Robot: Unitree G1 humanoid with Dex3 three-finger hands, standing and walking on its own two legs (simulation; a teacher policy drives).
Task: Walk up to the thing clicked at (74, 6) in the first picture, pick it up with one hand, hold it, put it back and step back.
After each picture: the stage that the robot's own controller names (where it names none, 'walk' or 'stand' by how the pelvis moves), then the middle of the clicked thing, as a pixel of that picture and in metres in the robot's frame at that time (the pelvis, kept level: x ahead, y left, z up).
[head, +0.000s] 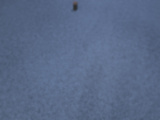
stand; (75, 6) +2.09 +0.15 -0.72
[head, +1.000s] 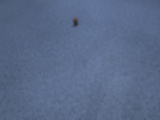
walk; (75, 21) +1.96 +0.26 -0.71
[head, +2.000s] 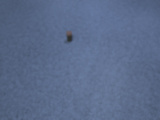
walk; (69, 36) +1.38 +0.26 -0.72
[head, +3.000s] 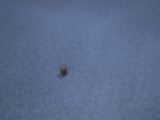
walk; (63, 70) +0.92 +0.26 -0.71
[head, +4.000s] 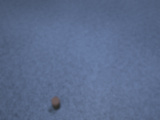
walk; (56, 103) +0.57 +0.21 -0.70
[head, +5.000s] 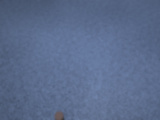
stand; (59, 118) +0.44 +0.20 -0.71
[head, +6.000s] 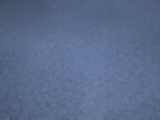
stand; out of the picture +0.41 +0.23 -0.72
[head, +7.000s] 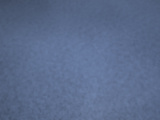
stand; out of the picture +0.40 +0.23 -0.73
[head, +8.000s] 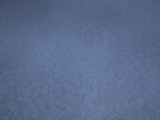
stand; out of the picture +0.39 +0.23 -0.73
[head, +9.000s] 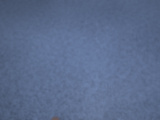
go down; out of the picture +0.40 +0.22 -0.72
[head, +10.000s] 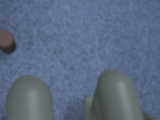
go down; (6, 42) +0.49 +0.25 -0.29
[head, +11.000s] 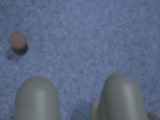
approach; (19, 44) +0.49 +0.24 -0.29
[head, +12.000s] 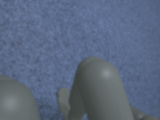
close in; out of the picture +0.47 +0.28 -0.23
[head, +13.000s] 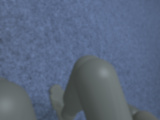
close; out of the picture +0.46 +0.29 -0.23
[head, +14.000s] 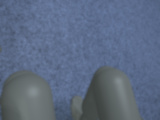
lift; out of the picture +0.40 +0.27 -0.17
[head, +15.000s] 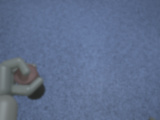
lift; (31, 83) +0.33 +0.18 +0.00
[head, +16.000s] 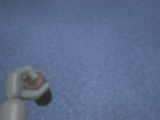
hold; (39, 89) +0.32 +0.17 -0.01
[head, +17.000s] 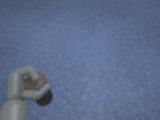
hold; (40, 89) +0.32 +0.17 -0.01
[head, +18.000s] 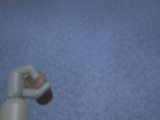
crouch; (40, 88) +0.33 +0.17 -0.01
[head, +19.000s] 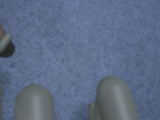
crouch; out of the picture +0.47 +0.24 -0.10
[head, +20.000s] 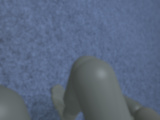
lower; out of the picture +0.45 +0.29 -0.23
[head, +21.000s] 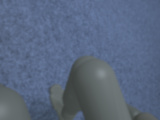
lower; out of the picture +0.45 +0.29 -0.23
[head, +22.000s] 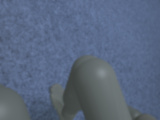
lower; out of the picture +0.45 +0.29 -0.23
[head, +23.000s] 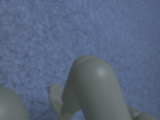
lower; out of the picture +0.45 +0.29 -0.24
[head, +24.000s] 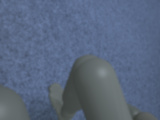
loosen; out of the picture +0.45 +0.29 -0.24
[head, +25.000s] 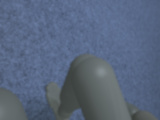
withdraw; out of the picture +0.44 +0.29 -0.24
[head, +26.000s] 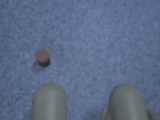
walk; (43, 58) +0.47 +0.21 -0.37
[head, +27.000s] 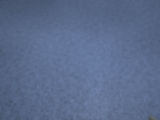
stand; out of the picture +0.40 +0.19 -0.66
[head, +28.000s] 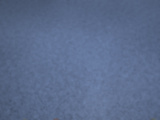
stand; out of the picture +0.40 +0.20 -0.67
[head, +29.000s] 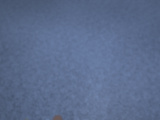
stand; out of the picture +0.41 +0.20 -0.67
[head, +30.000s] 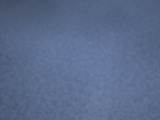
stand; out of the picture +0.41 +0.20 -0.72
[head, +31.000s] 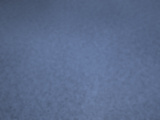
stand; out of the picture +0.38 +0.23 -0.72
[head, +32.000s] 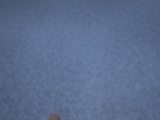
walk; (54, 119) +0.39 +0.23 -0.72
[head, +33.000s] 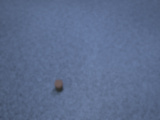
walk; (59, 86) +0.62 +0.17 -0.70
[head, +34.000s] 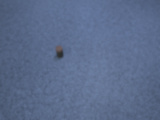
walk; (59, 52) +0.97 +0.27 -0.69
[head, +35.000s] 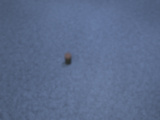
stand; (68, 59) +1.01 +0.18 -0.70
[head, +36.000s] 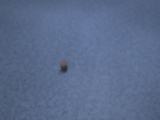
stand; (63, 66) +0.99 +0.20 -0.72
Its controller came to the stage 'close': yes
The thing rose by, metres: 0.70
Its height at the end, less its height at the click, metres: +0.00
